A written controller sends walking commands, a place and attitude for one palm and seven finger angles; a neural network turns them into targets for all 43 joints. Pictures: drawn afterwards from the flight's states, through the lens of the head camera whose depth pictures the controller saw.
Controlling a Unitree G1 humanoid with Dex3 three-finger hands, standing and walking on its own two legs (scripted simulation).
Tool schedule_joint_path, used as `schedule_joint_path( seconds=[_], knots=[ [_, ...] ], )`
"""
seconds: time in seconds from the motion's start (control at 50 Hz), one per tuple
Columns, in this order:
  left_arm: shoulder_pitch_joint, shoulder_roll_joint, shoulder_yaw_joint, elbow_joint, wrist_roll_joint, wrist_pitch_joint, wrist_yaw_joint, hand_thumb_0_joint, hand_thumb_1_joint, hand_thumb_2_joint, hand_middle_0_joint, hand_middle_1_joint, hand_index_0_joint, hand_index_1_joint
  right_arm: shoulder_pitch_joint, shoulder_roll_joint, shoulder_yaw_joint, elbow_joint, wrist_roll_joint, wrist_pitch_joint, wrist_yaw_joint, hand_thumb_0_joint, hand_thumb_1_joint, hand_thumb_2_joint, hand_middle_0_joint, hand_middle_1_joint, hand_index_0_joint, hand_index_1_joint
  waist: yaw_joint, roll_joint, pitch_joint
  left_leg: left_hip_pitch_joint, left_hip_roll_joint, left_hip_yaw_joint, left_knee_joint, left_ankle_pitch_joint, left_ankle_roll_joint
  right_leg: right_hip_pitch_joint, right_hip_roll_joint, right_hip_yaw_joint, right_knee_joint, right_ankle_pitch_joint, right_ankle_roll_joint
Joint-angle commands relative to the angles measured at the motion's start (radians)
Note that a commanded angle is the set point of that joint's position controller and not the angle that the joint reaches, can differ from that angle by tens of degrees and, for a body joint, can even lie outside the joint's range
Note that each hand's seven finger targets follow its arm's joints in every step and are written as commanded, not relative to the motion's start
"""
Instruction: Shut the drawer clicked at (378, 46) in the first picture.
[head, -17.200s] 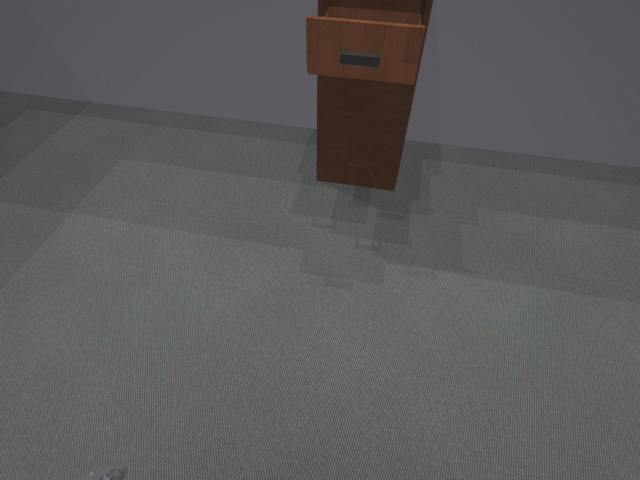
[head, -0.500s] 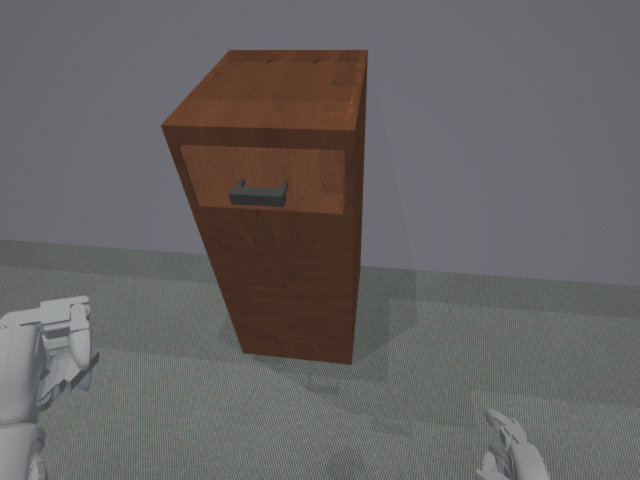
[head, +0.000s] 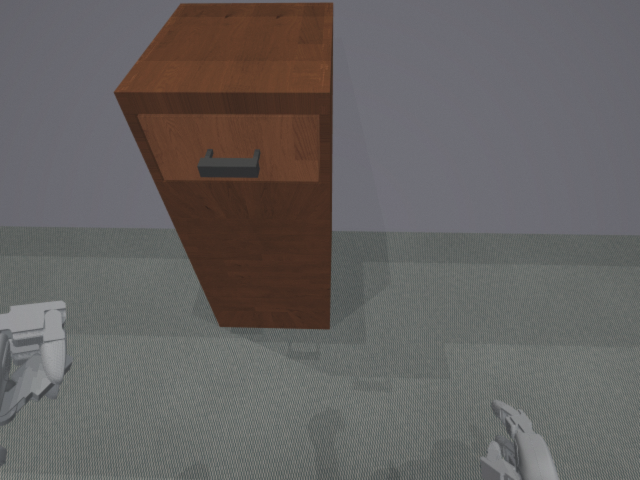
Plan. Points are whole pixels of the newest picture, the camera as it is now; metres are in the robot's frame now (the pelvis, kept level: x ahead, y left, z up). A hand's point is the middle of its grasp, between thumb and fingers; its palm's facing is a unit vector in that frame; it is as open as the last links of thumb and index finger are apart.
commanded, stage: step back with the hand held close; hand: left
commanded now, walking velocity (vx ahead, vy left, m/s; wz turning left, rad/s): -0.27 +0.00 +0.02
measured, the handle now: (231, 160) +0.68 +0.22 -0.01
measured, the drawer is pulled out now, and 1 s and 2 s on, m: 0.00 0.00 0.00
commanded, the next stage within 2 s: stop stepping back and stand still in 0.94 s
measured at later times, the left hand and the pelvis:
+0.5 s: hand (0, 444) +0.12 +0.25 +0.16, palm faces +0.40 -0.78 -0.48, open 3.3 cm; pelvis -0.07 +0.00 -0.01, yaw +2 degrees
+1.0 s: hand out of the picture +0.02 +0.27 +0.17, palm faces +0.43 -0.79 -0.43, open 3.3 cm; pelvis -0.15 +0.01 -0.01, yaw +2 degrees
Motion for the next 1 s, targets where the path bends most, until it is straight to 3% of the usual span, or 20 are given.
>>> schedule_joint_path(
  seconds=[0.0, 0.08, 0.14, 0.24, 0.3, 0.34, 0.38, 0.42, 0.48, 0.54, 0.58, 0.62, 0.68, 0.72, 0.78, 0.82, 0.92, 0.94, 0.96, 0.98],
  knots=[
    [0.004, 0.142, 0.136, -0.216, -0.002, -0.071, 0.028, 0.000, 0.900, 0.900, -1.400, -1.600, -1.400, -1.600, -0.109, -0.102, -0.037, -0.184, 0.004, -0.063, -0.011, 0.000, -0.900, -0.900, 0.200, 0.300, 0.200, 0.300, 0.017, 0.056, -0.153, -0.114, 0.090, -0.077, -0.092, 0.258, 0.016, 0.180, 0.032, -0.014, 0.093, 0.249, -0.016],
    [-0.022, 0.143, 0.142, -0.233, 0.008, -0.079, 0.033, 0.000, 0.900, 0.900, -1.400, -1.600, -1.400, -1.600, -0.105, -0.111, -0.039, -0.188, 0.004, -0.076, -0.012, 0.000, -0.900, -0.900, 0.200, 0.300, 0.200, 0.300, 0.010, 0.044, -0.126, -0.267, 0.098, -0.094, -0.106, 0.021, 0.036, 0.227, 0.027, 0.013, 0.126, 0.200, -0.017],
    [-0.022, 0.136, 0.141, -0.210, 0.010, -0.086, 0.040, 0.000, 0.900, 0.900, -1.400, -1.600, -1.400, -1.600, -0.091, -0.101, -0.038, -0.182, 0.008, -0.086, -0.010, 0.000, -0.900, -0.900, 0.200, 0.300, 0.200, 0.300, 0.002, -0.038, -0.090, -0.291, 0.073, -0.080, -0.062, -0.150, 0.034, 0.151, -0.002, 0.063, 0.060, 0.100, -0.028],
    [-0.046, 0.144, 0.133, -0.229, 0.007, -0.108, 0.061, 0.000, 0.900, 0.900, -1.400, -1.600, -1.400, -1.600, -0.067, -0.096, -0.038, -0.156, 0.004, -0.095, -0.013, 0.000, -0.900, -0.900, 0.200, 0.300, 0.200, 0.300, -0.010, -0.111, -0.090, -0.101, 0.018, -0.055, 0.117, -0.179, 0.002, -0.143, -0.077, 0.133, -0.123, -0.221, -0.073],
    [-0.059, 0.141, 0.125, -0.228, 0.008, -0.116, 0.075, 0.000, 0.900, 0.900, -1.400, -1.600, -1.400, -1.600, -0.065, -0.099, -0.033, -0.147, 0.001, -0.100, -0.023, 0.000, -0.900, -0.900, 0.200, 0.300, 0.200, 0.300, -0.016, -0.057, -0.072, -0.076, 0.045, -0.091, 0.069, -0.201, 0.005, -0.211, -0.056, 0.092, -0.102, -0.308, -0.063],
    [-0.057, 0.142, 0.130, -0.240, 0.016, -0.127, 0.080, 0.000, 0.900, 0.900, -1.400, -1.600, -1.400, -1.600, -0.072, -0.116, -0.033, -0.158, 0.003, -0.111, -0.029, 0.000, -0.900, -0.900, 0.200, 0.300, 0.200, 0.300, -0.014, 0.046, -0.065, -0.217, 0.115, -0.169, -0.066, -0.330, 0.036, -0.100, 0.011, 0.048, 0.012, -0.305, -0.032],
    [-0.072, 0.142, 0.142, -0.260, 0.029, -0.130, 0.078, 0.000, 0.900, 0.900, -1.400, -1.600, -1.400, -1.600, -0.091, -0.123, -0.032, -0.172, 0.007, -0.124, -0.036, 0.000, -0.900, -0.900, 0.200, 0.300, 0.200, 0.300, -0.006, 0.168, -0.077, -0.478, 0.219, -0.307, -0.284, -0.496, 0.090, 0.167, 0.096, 0.003, 0.291, -0.124, -0.008],
    [-0.045, 0.151, 0.158, -0.258, 0.041, -0.133, 0.071, 0.000, 0.900, 0.900, -1.400, -1.600, -1.400, -1.600, -0.087, -0.107, -0.035, -0.178, 0.001, -0.133, -0.031, 0.000, -0.900, -0.900, 0.200, 0.300, 0.200, 0.300, 0.008, 0.150, -0.098, -0.486, 0.233, -0.289, -0.226, -0.360, 0.104, 0.203, 0.100, 0.018, 0.349, -0.003, -0.012],
    [-0.026, 0.147, 0.169, -0.231, 0.051, -0.151, 0.053, 0.000, 0.900, 0.900, -1.400, -1.600, -1.400, -1.600, -0.096, -0.121, -0.042, -0.175, -0.006, -0.152, -0.021, 0.000, -0.900, -0.900, 0.200, 0.300, 0.200, 0.300, 0.004, 0.121, -0.035, -0.618, 0.179, -0.231, -0.159, -0.402, 0.101, 0.277, 0.097, 0.073, 0.258, 0.032, -0.023],
    [-0.003, 0.165, 0.160, -0.250, 0.003, -0.167, 0.045, 0.000, 0.900, 0.900, -1.400, -1.600, -1.400, -1.600, -0.058, -0.091, -0.031, -0.123, -0.012, -0.148, -0.002, 0.000, -0.900, -0.900, 0.200, 0.300, 0.200, 0.300, -0.016, -0.022, -0.150, -0.179, 0.055, -0.100, 0.058, 0.097, 0.010, 0.002, -0.030, 0.178, 0.052, 0.315, -0.078],
    [-0.003, 0.173, 0.149, -0.279, -0.006, -0.162, 0.044, 0.000, 0.900, 0.900, -1.400, -1.600, -1.400, -1.600, -0.059, -0.088, -0.046, -0.115, 0.000, -0.140, 0.004, 0.000, -0.900, -0.900, 0.200, 0.300, 0.200, 0.300, -0.014, -0.104, -0.263, -0.021, 0.035, -0.064, 0.145, 0.175, -0.010, -0.037, -0.058, 0.174, 0.013, 0.325, -0.083],
    [0.019, 0.187, 0.160, -0.279, -0.012, -0.160, 0.049, 0.000, 0.900, 0.900, -1.400, -1.600, -1.400, -1.600, -0.072, -0.087, -0.048, -0.119, 0.006, -0.124, 0.000, 0.000, -0.900, -0.900, 0.200, 0.300, 0.200, 0.300, -0.014, -0.119, -0.236, 0.020, 0.011, -0.056, 0.185, 0.088, -0.016, -0.117, -0.085, 0.176, -0.045, 0.217, -0.101],
    [0.007, 0.207, 0.175, -0.298, -0.016, -0.165, 0.058, 0.000, 0.900, 0.900, -1.400, -1.600, -1.400, -1.600, -0.091, -0.091, -0.046, -0.120, 0.005, -0.116, -0.009, 0.000, -0.900, -0.900, 0.200, 0.300, 0.200, 0.300, -0.017, -0.058, -0.146, 0.028, 0.020, -0.091, 0.159, -0.033, -0.018, -0.245, -0.071, 0.153, -0.083, -0.056, -0.107],
    [0.015, 0.197, 0.174, -0.283, -0.014, -0.169, 0.059, 0.000, 0.900, 0.900, -1.400, -1.600, -1.400, -1.600, -0.100, -0.098, -0.039, -0.126, 0.004, -0.115, -0.016, 0.000, -0.900, -0.900, 0.200, 0.300, 0.200, 0.300, -0.015, 0.015, -0.100, -0.016, 0.079, -0.166, 0.045, -0.129, 0.002, -0.259, 0.006, 0.095, -0.030, -0.198, -0.070],
    [-0.047, 0.158, 0.166, -0.288, 0.012, -0.175, 0.045, 0.000, 0.900, 0.900, -1.400, -1.600, -1.400, -1.600, -0.131, -0.138, -0.040, -0.152, -0.010, -0.146, -0.026, 0.000, -0.900, -0.900, 0.200, 0.300, 0.200, 0.300, -0.003, 0.295, -0.081, -0.548, 0.321, -0.485, -0.426, -0.657, 0.122, 0.191, 0.195, 0.015, 0.476, -0.197, -0.015],
    [-0.041, 0.179, 0.181, -0.273, 0.015, -0.163, 0.046, 0.000, 0.900, 0.900, -1.400, -1.600, -1.400, -1.600, -0.099, -0.101, -0.049, -0.126, -0.020, -0.152, -0.019, 0.000, -0.900, -0.900, 0.200, 0.300, 0.200, 0.300, 0.006, 0.137, -0.137, -0.417, 0.322, -0.409, -0.347, -0.439, 0.131, 0.115, 0.162, 0.045, 0.574, -0.280, -0.036],
    [-0.006, 0.144, 0.103, -0.274, -0.028, -0.134, 0.046, 0.000, 0.900, 0.900, -1.400, -1.600, -1.400, -1.600, -0.078, -0.080, -0.040, -0.082, -0.017, -0.160, 0.018, 0.000, -0.900, -0.900, 0.200, 0.300, 0.200, 0.300, 0.002, 0.173, -0.184, -0.081, 0.230, -0.178, -0.237, -0.176, -0.006, -0.004, 0.095, -0.018, 0.073, -0.376, -0.089],
    [-0.041, 0.156, 0.095, -0.284, -0.030, -0.137, 0.042, 0.000, 0.900, 0.900, -1.400, -1.600, -1.400, -1.600, -0.072, -0.073, -0.035, -0.079, -0.018, -0.148, 0.022, 0.000, -0.900, -0.900, 0.200, 0.300, 0.200, 0.300, -0.004, 0.093, -0.156, -0.032, 0.175, -0.122, -0.109, -0.111, -0.041, -0.066, 0.025, 0.073, -0.100, -0.315, -0.123],
    [-0.081, 0.192, 0.107, -0.293, -0.023, -0.146, 0.045, 0.000, 0.900, 0.900, -1.400, -1.600, -1.400, -1.600, -0.063, -0.070, -0.033, -0.065, -0.011, -0.132, 0.022, 0.000, -0.900, -0.900, 0.200, 0.300, 0.200, 0.300, -0.016, -0.064, -0.142, 0.072, 0.100, -0.085, 0.170, -0.031, -0.062, -0.277, -0.145, 0.328, -0.227, -0.301, -0.193],
    [-0.120, 0.227, 0.142, -0.303, -0.017, -0.150, 0.061, 0.000, 0.900, 0.900, -1.400, -1.600, -1.400, -1.600, -0.049, -0.054, -0.027, -0.034, -0.032, -0.126, 0.022, 0.000, -0.900, -0.900, 0.200, 0.300, 0.200, 0.300, -0.013, -0.130, -0.145, 0.089, 0.051, -0.092, 0.378, -0.042, -0.069, -0.376, -0.308, 0.443, -0.285, -0.120, -0.247]
  ],
)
